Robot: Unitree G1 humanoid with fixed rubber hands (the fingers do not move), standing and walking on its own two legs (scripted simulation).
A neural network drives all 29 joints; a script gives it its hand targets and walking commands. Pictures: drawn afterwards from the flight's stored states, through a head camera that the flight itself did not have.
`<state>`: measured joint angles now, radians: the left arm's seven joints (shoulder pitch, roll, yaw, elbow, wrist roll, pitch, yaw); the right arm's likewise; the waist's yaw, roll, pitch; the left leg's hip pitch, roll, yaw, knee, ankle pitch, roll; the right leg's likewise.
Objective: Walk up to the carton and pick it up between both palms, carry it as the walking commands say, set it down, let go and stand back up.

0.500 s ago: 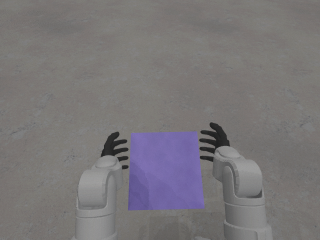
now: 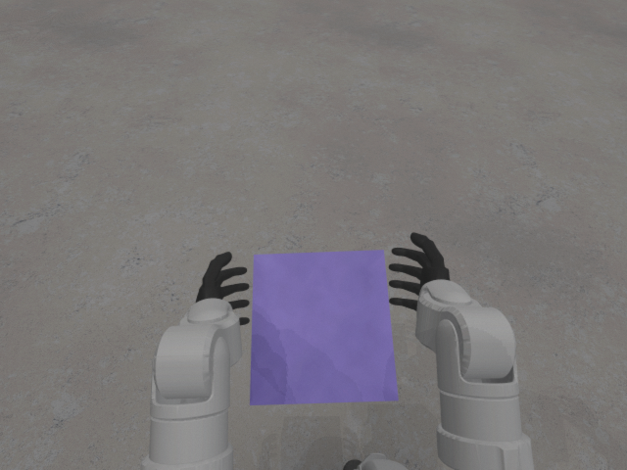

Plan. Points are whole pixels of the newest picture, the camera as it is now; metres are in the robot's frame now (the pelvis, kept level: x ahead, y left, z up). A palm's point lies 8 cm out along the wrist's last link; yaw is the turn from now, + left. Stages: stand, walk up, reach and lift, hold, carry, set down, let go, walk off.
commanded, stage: carry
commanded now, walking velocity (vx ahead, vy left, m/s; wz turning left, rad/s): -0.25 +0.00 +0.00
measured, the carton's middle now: (321, 329) +0.32 +0.00 +0.00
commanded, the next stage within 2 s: none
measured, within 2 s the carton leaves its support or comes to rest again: neither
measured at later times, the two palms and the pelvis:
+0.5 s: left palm out of the picture +0.08 +0.12 +0.09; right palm out of the picture +0.06 -0.13 +0.10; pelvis -0.23 +0.01 -0.01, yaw +0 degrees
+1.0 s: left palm out of the picture -0.16 +0.13 +0.10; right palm out of the picture -0.16 -0.13 +0.10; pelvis -0.46 +0.01 +0.00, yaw +1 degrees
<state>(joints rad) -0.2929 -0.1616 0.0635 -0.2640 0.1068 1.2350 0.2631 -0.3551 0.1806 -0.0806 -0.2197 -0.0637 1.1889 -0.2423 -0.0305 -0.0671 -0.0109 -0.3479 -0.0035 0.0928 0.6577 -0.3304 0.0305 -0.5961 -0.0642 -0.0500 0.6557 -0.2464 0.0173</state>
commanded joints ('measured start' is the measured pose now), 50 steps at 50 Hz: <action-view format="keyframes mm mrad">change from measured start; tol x32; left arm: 1 -515 -1067 -574 -204 -384 -68 -217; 50 -261 -989 -441 -130 -298 -73 -202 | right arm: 1 -210 1071 481 -33 300 5 227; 50 -268 1035 568 -143 359 9 206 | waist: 1 19 229 -360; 7 30 354 -359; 14 37 -281 -404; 23 32 -131 -415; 26 16 375 -384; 36 49 317 -442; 39 56 -295 -282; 50 47 -152 -487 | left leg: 1 123 389 -280 -200 604 185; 12 80 190 -163 -25 458 38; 16 -97 28 -66 465 -244 -41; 22 57 6 44 -108 -15 -38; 26 98 401 -435 -314 369 156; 35 53 263 -208 -352 -61 44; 42 -186 32 -134 660 -69 -48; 50 -23 -18 22 -70 -108 -46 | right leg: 1 26 27 47 508 -247 0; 16 157 -324 324 -291 211 -205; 22 306 -170 95 -163 360 -83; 26 41 54 -12 411 -325 12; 30 108 55 -9 581 -212 -1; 36 354 75 -53 -88 -238 -29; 38 373 -262 457 -388 -287 -148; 50 554 -197 158 -140 734 -125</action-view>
